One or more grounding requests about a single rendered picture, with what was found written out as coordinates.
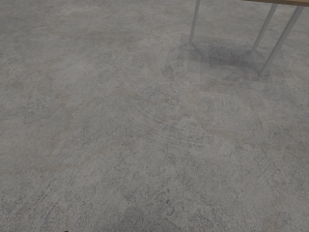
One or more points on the table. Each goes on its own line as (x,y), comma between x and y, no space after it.
(301,4)

